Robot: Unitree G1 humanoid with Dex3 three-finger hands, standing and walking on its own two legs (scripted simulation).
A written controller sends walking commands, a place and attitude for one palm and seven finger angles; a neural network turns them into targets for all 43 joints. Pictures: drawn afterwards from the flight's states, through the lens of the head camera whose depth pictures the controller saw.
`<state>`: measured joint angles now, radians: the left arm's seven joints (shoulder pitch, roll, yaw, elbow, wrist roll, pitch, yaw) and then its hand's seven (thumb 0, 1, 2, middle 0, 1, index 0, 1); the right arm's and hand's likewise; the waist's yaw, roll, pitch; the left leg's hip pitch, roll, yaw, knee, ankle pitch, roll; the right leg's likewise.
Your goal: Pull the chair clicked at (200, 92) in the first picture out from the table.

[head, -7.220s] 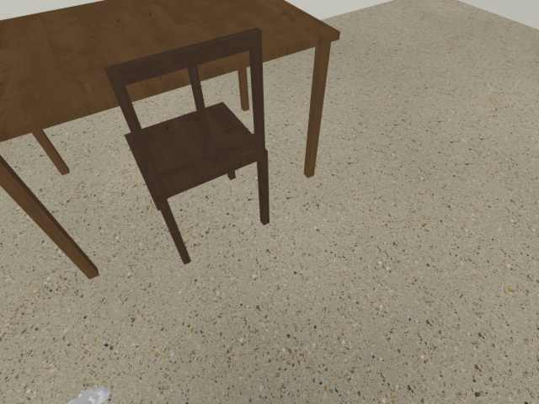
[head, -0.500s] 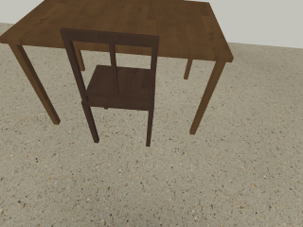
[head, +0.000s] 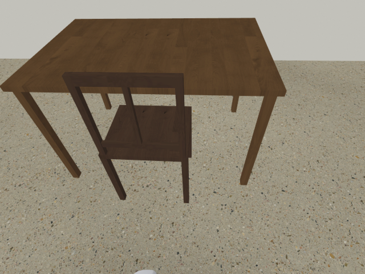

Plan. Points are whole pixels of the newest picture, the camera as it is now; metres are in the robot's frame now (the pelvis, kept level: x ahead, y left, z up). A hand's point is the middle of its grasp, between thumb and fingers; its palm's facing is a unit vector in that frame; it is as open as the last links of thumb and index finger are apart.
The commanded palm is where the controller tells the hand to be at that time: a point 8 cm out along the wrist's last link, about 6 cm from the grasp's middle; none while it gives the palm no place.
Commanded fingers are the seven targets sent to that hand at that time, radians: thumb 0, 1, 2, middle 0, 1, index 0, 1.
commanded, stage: take the last steps up to it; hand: left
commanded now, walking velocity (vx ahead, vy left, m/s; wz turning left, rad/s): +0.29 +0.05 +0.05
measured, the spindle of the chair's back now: (133, 117) +0.69 +0.24 -0.10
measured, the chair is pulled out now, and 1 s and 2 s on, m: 0.00 0.00 0.00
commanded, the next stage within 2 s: come to a stop and stand still in 0.36 s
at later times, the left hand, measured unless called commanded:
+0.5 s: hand (98, 269) +0.18 +0.24 -0.18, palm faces +0.05 -0.98 -0.19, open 7.4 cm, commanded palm none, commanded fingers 0.00 0.90 0.90 -0.20 -0.30 -0.20 -0.30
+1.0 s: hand (102, 235) +0.26 +0.26 -0.19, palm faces +0.02 -0.97 -0.25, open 7.3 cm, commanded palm none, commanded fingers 0.00 0.90 0.90 -0.20 -0.30 -0.20 -0.30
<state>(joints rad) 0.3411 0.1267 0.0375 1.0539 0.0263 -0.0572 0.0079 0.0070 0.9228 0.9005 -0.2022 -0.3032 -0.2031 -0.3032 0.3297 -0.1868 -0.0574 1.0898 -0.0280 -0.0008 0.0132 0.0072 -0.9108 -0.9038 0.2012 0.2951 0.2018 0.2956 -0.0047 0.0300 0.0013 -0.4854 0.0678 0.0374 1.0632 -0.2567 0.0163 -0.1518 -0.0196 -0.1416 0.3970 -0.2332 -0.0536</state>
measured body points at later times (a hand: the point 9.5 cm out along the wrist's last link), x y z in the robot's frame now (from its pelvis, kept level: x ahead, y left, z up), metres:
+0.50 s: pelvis +0.17 +0.06 -0.01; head +0.19 +0.07 +0.44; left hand +0.17 +0.30 -0.17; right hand +0.23 -0.17 -0.15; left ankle +0.18 +0.16 -0.75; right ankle +0.15 -0.05 -0.68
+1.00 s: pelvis +0.18 +0.07 -0.02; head +0.21 +0.07 +0.43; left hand +0.26 +0.31 -0.17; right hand +0.23 -0.17 -0.17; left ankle +0.18 +0.19 -0.75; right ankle +0.25 -0.06 -0.75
